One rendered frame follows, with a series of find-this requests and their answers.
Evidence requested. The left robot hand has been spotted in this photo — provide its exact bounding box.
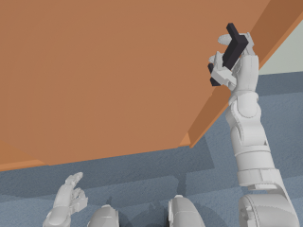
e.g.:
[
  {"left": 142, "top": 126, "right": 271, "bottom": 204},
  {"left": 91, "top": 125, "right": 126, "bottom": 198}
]
[{"left": 53, "top": 172, "right": 88, "bottom": 215}]

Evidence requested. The right robot upper arm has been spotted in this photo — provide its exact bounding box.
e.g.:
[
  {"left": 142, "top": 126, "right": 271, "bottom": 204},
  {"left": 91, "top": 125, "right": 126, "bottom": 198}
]
[{"left": 238, "top": 194, "right": 298, "bottom": 227}]

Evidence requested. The right robot hand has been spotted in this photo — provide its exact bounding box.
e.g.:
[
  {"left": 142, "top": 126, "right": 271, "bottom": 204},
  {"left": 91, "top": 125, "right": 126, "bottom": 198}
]
[{"left": 208, "top": 32, "right": 259, "bottom": 95}]

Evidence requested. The right robot thigh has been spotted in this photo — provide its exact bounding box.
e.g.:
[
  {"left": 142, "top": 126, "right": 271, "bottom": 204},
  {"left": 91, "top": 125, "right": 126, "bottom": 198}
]
[{"left": 168, "top": 197, "right": 205, "bottom": 227}]

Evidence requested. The wardrobe door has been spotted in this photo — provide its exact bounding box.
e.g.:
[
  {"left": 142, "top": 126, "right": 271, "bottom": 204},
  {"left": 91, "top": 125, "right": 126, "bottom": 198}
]
[
  {"left": 0, "top": 0, "right": 271, "bottom": 166},
  {"left": 0, "top": 140, "right": 37, "bottom": 165}
]

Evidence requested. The right robot forearm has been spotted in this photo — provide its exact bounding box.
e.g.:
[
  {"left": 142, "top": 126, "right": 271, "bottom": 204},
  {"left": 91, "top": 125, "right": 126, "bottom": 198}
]
[{"left": 225, "top": 90, "right": 300, "bottom": 227}]

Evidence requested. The left robot thigh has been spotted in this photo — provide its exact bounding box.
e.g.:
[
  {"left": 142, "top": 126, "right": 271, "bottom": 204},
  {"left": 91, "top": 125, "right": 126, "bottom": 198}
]
[{"left": 87, "top": 206, "right": 119, "bottom": 227}]

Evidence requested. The handle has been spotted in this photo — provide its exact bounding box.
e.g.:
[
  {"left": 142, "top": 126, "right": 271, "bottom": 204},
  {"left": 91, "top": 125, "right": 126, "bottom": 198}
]
[{"left": 207, "top": 23, "right": 249, "bottom": 87}]

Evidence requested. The robot thigh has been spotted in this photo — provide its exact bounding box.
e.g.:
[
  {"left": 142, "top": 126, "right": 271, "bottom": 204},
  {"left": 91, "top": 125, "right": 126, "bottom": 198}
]
[
  {"left": 87, "top": 206, "right": 119, "bottom": 227},
  {"left": 168, "top": 197, "right": 205, "bottom": 227}
]

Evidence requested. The left robot forearm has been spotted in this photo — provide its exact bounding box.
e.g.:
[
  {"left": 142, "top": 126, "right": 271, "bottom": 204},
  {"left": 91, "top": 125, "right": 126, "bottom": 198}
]
[{"left": 43, "top": 205, "right": 71, "bottom": 227}]

